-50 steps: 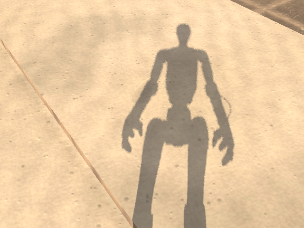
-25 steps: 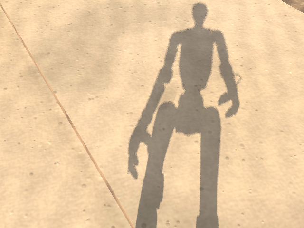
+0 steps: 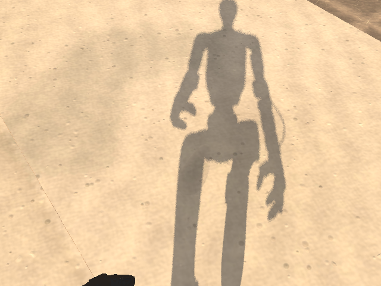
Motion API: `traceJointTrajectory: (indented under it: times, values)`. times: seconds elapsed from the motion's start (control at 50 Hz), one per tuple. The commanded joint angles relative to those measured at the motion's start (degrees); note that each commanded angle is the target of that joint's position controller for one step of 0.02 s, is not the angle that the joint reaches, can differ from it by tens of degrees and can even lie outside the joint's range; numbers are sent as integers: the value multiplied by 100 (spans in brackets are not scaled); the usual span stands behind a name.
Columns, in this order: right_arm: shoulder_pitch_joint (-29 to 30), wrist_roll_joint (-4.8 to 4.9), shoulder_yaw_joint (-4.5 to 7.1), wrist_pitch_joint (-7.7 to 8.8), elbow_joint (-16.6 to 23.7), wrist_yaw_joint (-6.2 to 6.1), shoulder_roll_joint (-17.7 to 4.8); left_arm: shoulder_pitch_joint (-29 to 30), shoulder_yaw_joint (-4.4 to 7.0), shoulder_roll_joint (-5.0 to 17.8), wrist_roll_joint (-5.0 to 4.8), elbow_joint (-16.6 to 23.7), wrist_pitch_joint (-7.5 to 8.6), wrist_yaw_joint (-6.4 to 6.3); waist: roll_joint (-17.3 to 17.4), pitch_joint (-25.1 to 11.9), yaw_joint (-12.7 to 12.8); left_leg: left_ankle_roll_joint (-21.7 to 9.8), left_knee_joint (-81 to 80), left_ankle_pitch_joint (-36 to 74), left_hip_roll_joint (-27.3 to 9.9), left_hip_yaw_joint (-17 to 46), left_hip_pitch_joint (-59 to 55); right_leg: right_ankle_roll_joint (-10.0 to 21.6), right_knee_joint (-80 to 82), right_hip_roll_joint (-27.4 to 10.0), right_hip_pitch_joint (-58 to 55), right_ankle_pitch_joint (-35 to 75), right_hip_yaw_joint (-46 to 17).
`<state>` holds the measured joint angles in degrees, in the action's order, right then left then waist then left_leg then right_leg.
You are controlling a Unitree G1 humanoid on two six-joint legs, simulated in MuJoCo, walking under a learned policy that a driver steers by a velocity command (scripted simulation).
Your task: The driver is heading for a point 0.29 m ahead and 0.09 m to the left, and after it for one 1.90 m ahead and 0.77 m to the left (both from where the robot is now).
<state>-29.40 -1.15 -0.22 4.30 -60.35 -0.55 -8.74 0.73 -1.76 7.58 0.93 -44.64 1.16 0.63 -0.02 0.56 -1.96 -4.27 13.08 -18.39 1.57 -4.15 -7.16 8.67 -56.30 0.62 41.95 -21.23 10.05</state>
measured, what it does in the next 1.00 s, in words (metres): climbs, turning left: left foot, then right foot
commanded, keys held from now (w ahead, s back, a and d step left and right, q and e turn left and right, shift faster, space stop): w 0.04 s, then w+q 0.08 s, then q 0.88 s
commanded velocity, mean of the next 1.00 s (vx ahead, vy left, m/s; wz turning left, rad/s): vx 0.18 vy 0.00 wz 0.43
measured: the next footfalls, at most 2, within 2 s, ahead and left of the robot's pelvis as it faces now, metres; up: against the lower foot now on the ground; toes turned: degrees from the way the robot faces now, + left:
left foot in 0.48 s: +0.43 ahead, +0.08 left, +0.08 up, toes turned +11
right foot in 1.00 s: +0.48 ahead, -0.12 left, +0.08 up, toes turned +35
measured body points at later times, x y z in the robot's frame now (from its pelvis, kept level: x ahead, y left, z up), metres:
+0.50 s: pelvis +0.26 +0.00 +0.06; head +0.30 +0.01 +0.51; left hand +0.29 +0.29 -0.07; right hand +0.49 -0.21 -0.04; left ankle +0.39 +0.08 -0.66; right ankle +0.14 -0.07 -0.65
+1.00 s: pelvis +0.36 -0.04 +0.07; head +0.39 -0.03 +0.52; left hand +0.37 +0.27 -0.03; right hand +0.64 -0.19 -0.01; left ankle +0.39 +0.08 -0.66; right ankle +0.44 -0.14 -0.66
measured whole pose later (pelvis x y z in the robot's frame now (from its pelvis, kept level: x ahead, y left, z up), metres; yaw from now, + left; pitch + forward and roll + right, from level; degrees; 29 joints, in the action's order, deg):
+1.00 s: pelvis +0.36 -0.04 +0.07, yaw +29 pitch +3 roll +0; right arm -9.6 0.6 3.8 -3.5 -31.7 -2.2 -16.0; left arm -8.5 2.3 14.8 -0.7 -41.4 1.2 -2.2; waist 1.2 0.6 -0.9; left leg -1.9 30.2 -7.3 10.2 14.4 24.3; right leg -1.2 -32.0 2.1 20.5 -14.7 -5.4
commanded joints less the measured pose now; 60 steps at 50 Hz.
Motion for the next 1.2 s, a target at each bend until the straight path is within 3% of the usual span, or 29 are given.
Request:
traceJointTrajectory:
  times: [0.02, 0.04, 0.06, 0.08, 0.1, 0.16, 0.24, 0.28, 0.34, 0.44, 0.48, 0.5, 0.52, 0.54, 0.56, 0.58, 0.6, 0.64, 0.7, 0.78, 0.86, 0.96, 0.98, 1.0, 1.02, 1.04, 1.06, 1.1, 1.2]
  values:
    - [-36, 190, 151, 105, 505, 65, -822, -2500, 477, 1307, 68, -380, 185, -117, 371, -1530, 1348, -219, 4477, 6659, -982, -96, 2039, 876, 1602, -788, -4021, -1270, -2308]
    - [257, 134, 241, 134, 757, 188, -722, -2859, 649, 1789, 99, -576, 125, -117, -796, -1644, 1306, -16, 6559, 150, 412, 173, 3717, 1416, 3523, -2110, -4653, -1412, -5622]
    - [574, -11, 329, 136, 967, 216, -862, -2072, 649, 1747, -42, -566, 134, -84, -376, -965, 786, -191, 7130, 30, 112, 1248, 4506, 1223, 3813, -2089, -4149, -1370, -5753]
    - [1089, 390, 279, 204, 1002, 206, -696, -1587, 438, 1044, -147, -311, 350, -27, -136, -514, 899, -228, 7526, 9, 116, 1551, 4898, 1041, 4077, -2276, -3657, -1050, -5100]
    - [1302, 431, 298, 208, 1193, 150, -687, -1323, 346, 723, -170, -435, 523, 65, 317, -138, 577, -313, 7191, 388, -268, 1361, 4858, 715, 4143, -2030, -3083, -410, -4074]
    - [841, 417, 427, -26, 1020, -58, -721, -1184, 254, 246, -67, -791, 723, 131, -171, 103, 48, -268, 6252, 805, -598, 1379, 4146, 102, 4414, -1274, -2621, 1939, -1795]
    - [1390, 341, 499, -172, 1315, -59, -694, -1112, 371, 803, -46, -865, 648, -169, -235, 509, -142, 27, 4834, 1228, -354, 734, 4267, -150, 4666, -796, -2605, 3991, -358]
    - [1636, 294, 455, -147, 1446, 1, -567, -1183, 390, 975, -25, -793, 532, -328, -249, 255, -90, 199, 3840, 1957, -212, 232, 3971, -239, 4517, -513, -2726, 4184, 147]
    - [2663, 233, 330, -210, 1907, 154, -344, -1697, 463, 1292, -166, -790, 382, -507, -355, 80, 439, 401, 2330, 2343, -88, -151, 3870, -355, 4290, -732, -3428, 4680, 207]
    - [1926, 126, 526, -212, 2054, 371, -1124, -1052, 671, 1706, -240, -254, 156, -602, -508, -562, -65, 66, 1893, 1670, 52, -88, 3407, -375, 2800, -1340, -4496, 6234, 123]
    - [918, 145, 702, -156, 1898, 302, -1532, -996, 656, 1606, -200, -81, 69, -503, -110, -912, -552, -332, 807, 2442, 176, 142, 2074, -602, 850, -883, -4046, 5051, 191]
    - [964, 118, 766, -173, 1975, 170, -1886, -1210, 494, 1078, 43, 47, 103, -381, 907, -1238, -213, -693, 1460, 4607, -810, 1369, 738, -803, -690, -342, -2523, 926, 88]
    - [1295, -136, 806, -137, 2359, 117, -2283, -1897, 396, 972, 56, 275, 152, -254, 1643, -2235, 242, -2396, 1278, 4446, -2314, 4440, -733, -1129, -2900, 755, -640, -2042, -867]
    - [1634, -87, 705, -158, 2606, 124, -1800, -1748, 488, 1433, -36, 178, 237, -125, 663, -2612, -62, -2334, 674, 3092, -2213, 4499, -462, -974, -3259, 384, -345, -1466, -1861]
    - [2050, 27, 599, -169, 2754, 93, -1509, -1207, 511, 1555, -134, 394, 244, -105, 144, -1843, -16, -1961, 542, 2248, -1962, 3801, 215, -929, -3100, 198, -87, -889, -1793]
    - [2203, 153, 540, -190, 2735, 69, -1369, -977, 511, 1490, -66, 419, 201, -179, -528, -1217, 144, -1562, 412, 1714, -1633, 3274, 1040, -982, -2617, -33, -84, -498, -1705]
    - [2233, 222, 505, -209, 2756, 48, -1317, -870, 525, 1525, -3, 507, 125, -272, -460, -924, 214, -1386, 359, 1538, -1384, 3015, 1613, -1028, -2157, -151, -222, -279, -1713]
    - [2214, 122, 508, -262, 2808, 44, -1349, -984, 528, 1421, -19, 593, 4, -319, 10, -661, 359, -1208, 268, 1627, -948, 2680, 2301, -1095, -1625, -135, -639, -89, -1569]
    - [2008, 94, 571, -332, 2894, -26, -1511, -975, 472, 1208, -36, 670, -44, -422, 300, -878, 320, -1107, 492, 2475, -771, 2421, 2272, -1277, -832, -40, -705, 76, -1464]
    - [2023, 146, 579, -512, 3049, -159, -1524, -715, 471, 1161, -90, 777, -124, -503, 649, -997, 196, -804, 517, 937, -643, 2678, 2227, -1362, -61, 14, -725, 406, -1591]
    - [2002, 120, 594, -617, 3155, -208, -1513, -506, 483, 1162, -117, 858, -51, -475, 960, -892, 48, -692, 522, 153, -669, 3073, 2187, -1279, 704, 73, -976, 368, -1644]
    - [2021, 164, 627, -727, 3240, -177, -1501, -833, 570, 1270, -189, 749, 112, -287, 1136, -878, 108, -606, 855, 877, -650, 3507, 1999, -1027, 2344, 211, -1963, 329, -1556]
    - [2100, 225, 630, -754, 3264, -179, -1494, -1115, 613, 1304, -187, 652, 132, -242, 1059, -851, 291, -475, 1025, 825, -482, 3450, 2182, -931, 3121, 167, -2492, 816, -1475]
    - [1984, 236, 604, -763, 3268, -177, -1370, -1338, 720, 1579, -123, 576, 125, -224, 665, -922, 285, -236, 1491, 95, -181, 3177, 2694, -738, 3449, -438, -3211, 1138, -1819]
    - [1768, 227, 544, -754, 3300, -148, -1083, -1142, 807, 2028, 34, 701, 59, -245, -865, -765, 19, 101, 2932, -1203, 608, 2050, 3771, -137, 3710, -1744, -3679, 1838, -3063]
    - [2007, 169, 689, -628, 3491, -103, -1547, -1145, 836, 2002, 237, 743, 54, -213, -1837, -520, 108, 423, 4253, -1863, 860, 1419, 4576, 689, 3957, -2419, -3209, 2677, -4148]
    - [1893, 131, 789, -582, 3328, -68, -1857, -816, 766, 1690, 187, 928, 63, -245, -1255, -477, 31, 602, 5186, -1427, 506, 1454, 4646, 706, 3822, -2347, -3178, 2724, -3734]
    - [1618, 179, 761, -687, 2962, -97, -1624, -537, 654, 1322, 3, 1024, 12, -320, -660, -413, -40, 791, 5924, -730, 396, 1242, 4612, 182, 3577, -1557, -3193, 2517, -2600]
    - [2188, 280, 580, -761, 3159, -87, -1221, -956, 635, 1413, 26, 1028, -146, -426, -888, -272, 366, 1083, 5497, -107, 127, 686, 4913, 345, 3638, -1337, -3710, 2809, -1751]
Velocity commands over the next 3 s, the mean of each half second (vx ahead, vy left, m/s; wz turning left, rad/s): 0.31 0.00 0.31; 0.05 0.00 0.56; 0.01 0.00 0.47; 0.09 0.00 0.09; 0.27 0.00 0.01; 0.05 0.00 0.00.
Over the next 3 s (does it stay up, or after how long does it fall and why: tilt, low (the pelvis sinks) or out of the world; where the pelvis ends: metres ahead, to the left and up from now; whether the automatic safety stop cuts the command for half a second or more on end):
stays up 0.58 0.10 0.07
